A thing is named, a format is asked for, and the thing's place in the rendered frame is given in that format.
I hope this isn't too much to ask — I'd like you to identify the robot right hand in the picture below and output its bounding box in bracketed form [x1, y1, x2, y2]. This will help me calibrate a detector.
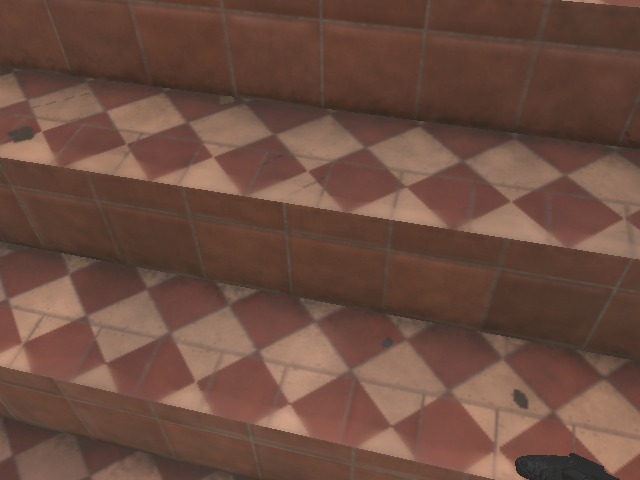
[515, 453, 620, 480]

